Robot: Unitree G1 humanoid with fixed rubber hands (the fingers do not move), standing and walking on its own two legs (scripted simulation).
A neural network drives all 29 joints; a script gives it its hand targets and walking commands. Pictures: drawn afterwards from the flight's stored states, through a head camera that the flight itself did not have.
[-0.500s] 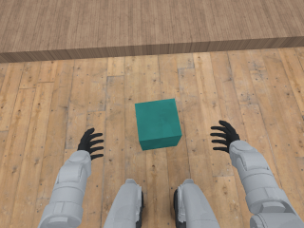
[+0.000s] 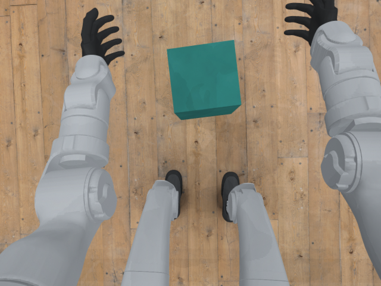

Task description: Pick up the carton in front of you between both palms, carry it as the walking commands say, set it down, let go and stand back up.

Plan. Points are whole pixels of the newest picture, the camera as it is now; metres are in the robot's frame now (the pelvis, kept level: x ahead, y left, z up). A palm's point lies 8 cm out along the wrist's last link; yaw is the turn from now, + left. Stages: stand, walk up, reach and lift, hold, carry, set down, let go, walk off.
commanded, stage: reach and lift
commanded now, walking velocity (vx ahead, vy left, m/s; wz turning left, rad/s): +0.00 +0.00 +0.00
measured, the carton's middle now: (203, 86) +0.55 +0.01 -0.53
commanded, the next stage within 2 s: none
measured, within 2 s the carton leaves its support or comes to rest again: leaves its support in 1.92 s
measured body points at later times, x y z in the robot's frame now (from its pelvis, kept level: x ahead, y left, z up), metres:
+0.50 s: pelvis +0.02 +0.00 -0.08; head +0.38 +0.00 +0.19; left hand +0.54 +0.21 -0.25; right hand +0.59 -0.17 -0.25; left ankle +0.08 +0.13 -0.62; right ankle +0.09 -0.11 -0.62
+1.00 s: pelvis -0.03 +0.00 -0.27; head +0.36 +0.00 -0.06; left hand +0.53 +0.20 -0.45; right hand +0.58 -0.16 -0.45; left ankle +0.08 +0.13 -0.62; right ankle +0.08 -0.11 -0.62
